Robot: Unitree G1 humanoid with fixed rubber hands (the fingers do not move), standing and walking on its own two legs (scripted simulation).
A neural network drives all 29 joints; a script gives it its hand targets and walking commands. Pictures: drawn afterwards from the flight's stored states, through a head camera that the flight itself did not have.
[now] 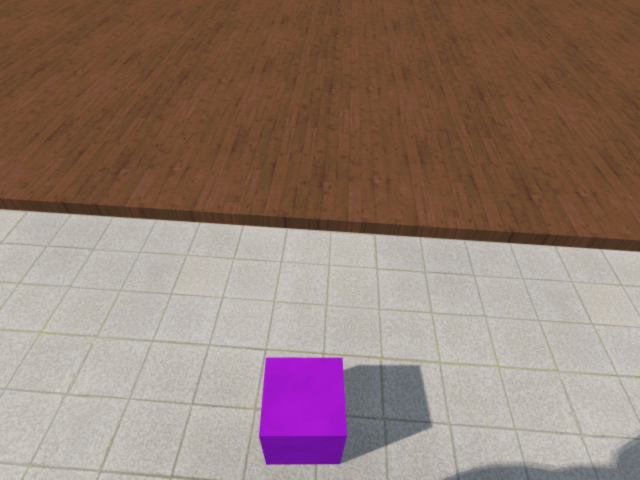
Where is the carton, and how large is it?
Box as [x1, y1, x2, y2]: [259, 357, 346, 464]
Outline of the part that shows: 266,357 259,437 266,464 339,463 346,437 342,359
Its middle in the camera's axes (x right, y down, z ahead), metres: -0.04 +0.49 +1.09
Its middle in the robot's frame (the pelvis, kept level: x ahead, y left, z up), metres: +0.46 +0.03 -0.65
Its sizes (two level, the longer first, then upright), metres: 0.210 0.200 0.250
